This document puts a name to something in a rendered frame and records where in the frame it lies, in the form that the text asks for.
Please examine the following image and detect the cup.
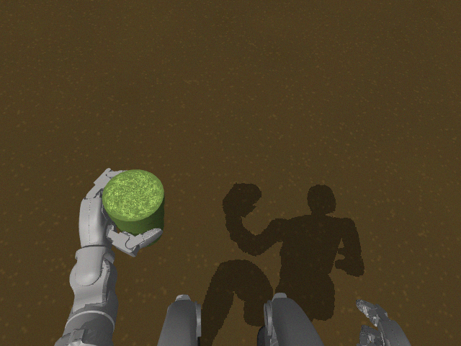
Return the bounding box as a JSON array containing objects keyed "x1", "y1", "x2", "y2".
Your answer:
[{"x1": 102, "y1": 169, "x2": 165, "y2": 247}]

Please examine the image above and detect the left robot hand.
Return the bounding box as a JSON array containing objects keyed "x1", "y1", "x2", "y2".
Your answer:
[{"x1": 79, "y1": 168, "x2": 163, "y2": 257}]

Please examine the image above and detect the right robot hand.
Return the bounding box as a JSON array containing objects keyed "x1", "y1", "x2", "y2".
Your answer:
[{"x1": 356, "y1": 299, "x2": 411, "y2": 346}]

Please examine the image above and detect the left robot arm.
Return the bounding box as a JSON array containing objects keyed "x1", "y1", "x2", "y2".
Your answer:
[{"x1": 54, "y1": 245, "x2": 118, "y2": 346}]

